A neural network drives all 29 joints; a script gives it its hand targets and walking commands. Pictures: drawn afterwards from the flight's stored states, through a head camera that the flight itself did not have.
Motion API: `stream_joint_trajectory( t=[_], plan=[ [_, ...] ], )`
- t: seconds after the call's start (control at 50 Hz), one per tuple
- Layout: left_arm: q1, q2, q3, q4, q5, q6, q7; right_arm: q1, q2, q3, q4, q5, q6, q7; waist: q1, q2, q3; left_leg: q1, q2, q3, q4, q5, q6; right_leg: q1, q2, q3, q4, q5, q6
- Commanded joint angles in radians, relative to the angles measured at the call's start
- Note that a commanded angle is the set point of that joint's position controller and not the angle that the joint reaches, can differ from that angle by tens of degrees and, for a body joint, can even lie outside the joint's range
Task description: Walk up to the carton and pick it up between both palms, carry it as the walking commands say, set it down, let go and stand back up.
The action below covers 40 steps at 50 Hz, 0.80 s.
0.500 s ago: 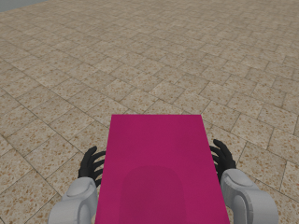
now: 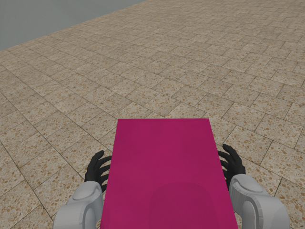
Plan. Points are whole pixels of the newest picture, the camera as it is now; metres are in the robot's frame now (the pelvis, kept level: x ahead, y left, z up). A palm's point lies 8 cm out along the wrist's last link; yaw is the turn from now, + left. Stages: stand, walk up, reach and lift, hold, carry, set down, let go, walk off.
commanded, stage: carry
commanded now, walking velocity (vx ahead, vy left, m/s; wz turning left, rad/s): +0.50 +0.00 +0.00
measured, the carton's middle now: (163, 189) +0.25 +0.00 +0.03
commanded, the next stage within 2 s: none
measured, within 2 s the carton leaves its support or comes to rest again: neither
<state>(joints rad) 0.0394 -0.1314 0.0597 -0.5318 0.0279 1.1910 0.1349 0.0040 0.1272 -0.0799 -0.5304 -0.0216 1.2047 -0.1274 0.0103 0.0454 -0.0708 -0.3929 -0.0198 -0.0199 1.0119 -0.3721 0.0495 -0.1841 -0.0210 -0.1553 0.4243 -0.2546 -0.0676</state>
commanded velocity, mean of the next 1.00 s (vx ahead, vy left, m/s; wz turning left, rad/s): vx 0.50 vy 0.00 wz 0.00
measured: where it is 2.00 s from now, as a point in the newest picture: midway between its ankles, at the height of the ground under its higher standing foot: (162, 128)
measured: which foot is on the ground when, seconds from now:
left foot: up 0.00-0.30, down 0.32-0.70, up 0.72-1.00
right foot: down 0.00-0.34, up 0.36-0.64, down 0.66-1.00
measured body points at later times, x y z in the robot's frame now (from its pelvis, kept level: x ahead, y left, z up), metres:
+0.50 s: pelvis +0.30 +0.01 -0.01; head +0.32 +0.00 +0.44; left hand +0.54 +0.17 +0.06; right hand +0.55 -0.14 +0.05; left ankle +0.24 +0.10 -0.74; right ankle +0.22 -0.05 -0.67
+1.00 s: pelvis +0.60 -0.05 +0.01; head +0.57 -0.09 +0.46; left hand +0.82 +0.13 +0.11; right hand +0.86 -0.18 +0.08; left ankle +0.59 +0.13 -0.64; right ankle +0.58 -0.07 -0.74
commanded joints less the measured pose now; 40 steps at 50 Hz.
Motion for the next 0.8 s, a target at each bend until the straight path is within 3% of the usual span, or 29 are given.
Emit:
stream_joint_trajectory(
  t=[0.0,0.08,0.12,0.18,0.2,0.22,0.24,0.26,0.28,0.3,0.32,0.34,0.38,0.4,0.42,0.46,0.48,0.54,0.56,0.58,0.6,0.62,0.64,0.66,0.68,0.72,0.74,0.78],
  plan=[
    [-0.399,-0.611,-0.578,-0.014,-0.233,-0.002,-0.143,-0.402,0.694,0.676,-0.009,0.209,-0.009,0.099,0.005,-0.233,-0.077,-0.136,0.098,0.084,-0.212,0.196,-0.067,0.095,-0.277,0.158,-0.384,-0.041,-0.023],
    [-0.483,-0.613,-0.591,-0.060,-0.238,0.007,-0.141,-0.474,0.718,0.685,-0.026,0.228,0.005,0.099,0.004,-0.212,-0.030,-0.093,0.078,0.129,-0.299,0.251,-0.055,0.063,-0.249,0.085,-0.352,0.053,0.012],
    [-0.519,-0.616,-0.594,-0.095,-0.239,0.007,-0.137,-0.505,0.738,0.693,-0.045,0.241,0.008,0.099,0.006,-0.229,-0.008,-0.113,0.070,0.146,-0.324,0.258,-0.057,0.088,-0.239,0.066,-0.323,0.154,0.013],
    [-0.529,-0.628,-0.613,-0.149,-0.250,0.012,-0.126,-0.504,0.762,0.694,-0.068,0.256,0.015,0.097,0.012,-0.195,-0.042,-0.113,0.034,0.186,-0.398,0.210,-0.042,0.200,-0.239,0.054,-0.231,0.389,0.019],
    [-0.524,-0.636,-0.613,-0.151,-0.252,0.014,-0.120,-0.503,0.765,0.693,-0.075,0.261,0.017,0.094,0.014,-0.212,-0.084,-0.080,0.019,0.197,-0.448,0.195,-0.034,0.237,-0.231,0.042,-0.180,0.451,0.015],
    [-0.505,-0.648,-0.620,-0.157,-0.256,0.017,-0.118,-0.484,0.766,0.692,-0.085,0.265,0.017,0.092,0.009,-0.186,-0.137,-0.003,-0.017,0.223,-0.501,0.174,-0.028,0.259,-0.212,0.018,-0.078,0.599,0.028],
    [-0.526,-0.655,-0.640,-0.195,-0.268,0.016,-0.114,-0.413,0.774,0.680,-0.066,0.268,0.016,0.090,-0.019,-0.119,-0.257,0.217,-0.043,0.211,-0.568,0.160,0.008,0.226,-0.179,-0.021,0.135,0.752,0.038],
    [-0.545,-0.668,-0.648,-0.219,-0.267,0.012,-0.108,-0.423,0.789,0.683,-0.099,0.285,0.005,0.091,-0.055,-0.052,-0.403,0.530,0.068,0.017,-0.556,0.235,0.074,0.019,-0.135,-0.029,0.416,0.655,0.068],
    [-0.537,-0.699,-0.667,-0.257,-0.285,0.007,-0.111,-0.412,0.785,0.679,-0.111,0.293,-0.007,0.093,-0.051,0.266,-0.509,0.807,0.283,-0.371,-0.563,0.604,0.174,-0.281,0.002,-0.010,0.744,0.152,0.100],
    [-0.549,-0.708,-0.687,-0.249,-0.295,-0.006,-0.113,-0.414,0.805,0.679,-0.089,0.301,-0.020,0.095,-0.032,0.337,-0.454,0.928,0.361,-0.519,-0.577,1.025,0.235,-0.520,0.110,0.074,0.883,-0.278,0.099],
    [-0.539,-0.745,-0.705,-0.244,-0.325,-0.020,-0.115,-0.443,0.842,0.693,-0.127,0.329,-0.037,0.095,-0.043,0.204,-0.463,1.011,0.364,-0.441,-0.525,1.173,0.249,-0.627,0.065,0.143,0.936,-0.316,0.072],
    [-0.533,-0.786,-0.724,-0.239,-0.340,-0.033,-0.123,-0.420,0.867,0.708,-0.136,0.319,-0.050,0.099,-0.049,0.137,-0.453,1.014,0.353,-0.364,-0.501,1.169,0.210,-0.697,0.022,0.152,0.905,-0.302,0.059],
    [-0.443,-0.837,-0.674,-0.207,-0.324,-0.053,-0.124,-0.428,0.885,0.721,-0.189,0.340,-0.068,0.109,-0.048,0.047,-0.419,0.980,0.334,-0.283,-0.540,1.026,0.130,-0.738,-0.038,0.162,0.693,-0.275,0.050],
    [-0.434,-0.835,-0.674,-0.219,-0.324,-0.063,-0.124,-0.406,0.881,0.715,-0.190,0.338,-0.072,0.111,-0.048,0.048,-0.377,0.900,0.335,-0.278,-0.582,0.912,0.118,-0.718,-0.050,0.169,0.608,-0.266,0.053],
    [-0.409,-0.846,-0.666,-0.192,-0.315,-0.065,-0.126,-0.407,0.878,0.722,-0.202,0.331,-0.077,0.110,-0.046,0.010,-0.345,0.847,0.339,-0.270,-0.610,0.856,0.119,-0.686,-0.056,0.161,0.563,-0.232,0.061],
    [-0.373,-0.820,-0.666,-0.165,-0.303,-0.065,-0.126,-0.379,0.831,0.716,-0.206,0.305,-0.083,0.106,-0.039,0.015,-0.303,0.706,0.337,-0.203,-0.669,0.746,0.116,-0.552,-0.070,0.137,0.389,-0.110,0.076],
    [-0.369,-0.798,-0.657,-0.150,-0.293,-0.063,-0.126,-0.371,0.808,0.718,-0.198,0.288,-0.081,0.104,-0.032,0.021,-0.277,0.630,0.318,-0.141,-0.678,0.670,0.096,-0.474,-0.070,0.122,0.269,-0.079,0.078],
    [-0.371,-0.749,-0.655,-0.112,-0.274,-0.043,-0.123,-0.333,0.732,0.693,-0.127,0.254,-0.056,0.108,-0.015,0.138,-0.200,0.360,0.240,0.053,-0.697,0.491,0.037,-0.186,-0.011,0.014,0.092,0.125,0.062],
    [-0.370,-0.734,-0.648,-0.097,-0.266,-0.033,-0.124,-0.341,0.712,0.689,-0.115,0.249,-0.045,0.110,-0.002,0.123,-0.188,0.264,0.213,0.104,-0.665,0.440,0.016,-0.062,0.004,-0.020,0.049,0.208,0.056],
    [-0.395,-0.714,-0.644,-0.097,-0.263,-0.025,-0.121,-0.351,0.707,0.681,-0.095,0.242,-0.035,0.112,0.002,0.084,-0.176,0.199,0.170,0.147,-0.597,0.395,-0.002,0.037,0.016,-0.048,0.064,0.199,0.057],
    [-0.414,-0.694,-0.640,-0.093,-0.265,-0.017,-0.118,-0.364,0.695,0.675,-0.086,0.234,-0.028,0.105,0.014,0.025,-0.197,0.122,0.130,0.180,-0.454,0.382,-0.020,0.145,-0.018,-0.008,0.047,0.134,0.035],
    [-0.393,-0.661,-0.614,-0.067,-0.253,-0.002,-0.117,-0.370,0.680,0.673,-0.076,0.221,-0.013,0.097,0.026,-0.160,-0.198,-0.029,0.059,0.184,-0.225,0.288,-0.028,0.255,-0.127,0.216,-0.073,-0.096,-0.007],
    [-0.405,-0.631,-0.606,-0.051,-0.247,0.007,-0.116,-0.356,0.670,0.671,-0.053,0.207,-0.003,0.092,0.015,-0.354,-0.210,-0.186,-0.044,0.157,0.033,-0.033,-0.040,0.330,-0.311,0.585,-0.243,-0.260,-0.087],
    [-0.374,-0.602,-0.577,-0.017,-0.220,0.009,-0.120,-0.373,0.678,0.696,-0.042,0.213,0.003,0.091,0.000,-0.381,-0.228,-0.204,-0.024,0.057,0.193,-0.121,-0.019,0.316,-0.376,0.755,-0.325,-0.290,-0.103],
    [-0.403,-0.624,-0.572,-0.012,-0.228,0.005,-0.130,-0.394,0.701,0.700,-0.039,0.228,0.004,0.093,-0.011,-0.316,-0.217,-0.229,0.031,-0.005,0.258,-0.078,-0.011,0.263,-0.390,0.738,-0.318,-0.288,-0.092],
    [-0.462,-0.703,-0.584,-0.083,-0.255,-0.015,-0.144,-0.461,0.793,0.714,-0.082,0.257,-0.017,0.099,-0.015,-0.218,-0.232,-0.253,0.105,-0.046,0.193,0.050,-0.031,0.281,-0.350,0.543,-0.258,-0.119,-0.021],
    [-0.517,-0.763,-0.616,-0.138,-0.280,-0.030,-0.149,-0.497,0.848,0.731,-0.106,0.280,-0.030,0.108,-0.011,-0.134,-0.261,-0.240,0.112,-0.040,0.153,0.086,-0.045,0.277,-0.322,0.464,-0.247,-0.031,-0.001],
    [-0.546,-0.805,-0.637,-0.179,-0.306,-0.046,-0.157,-0.483,0.901,0.745,-0.101,0.286,-0.045,0.113,-0.008,-0.135,-0.267,-0.202,0.105,-0.005,0.093,0.114,-0.061,0.221,-0.297,0.402,-0.281,-0.016,0.032]
  ],
)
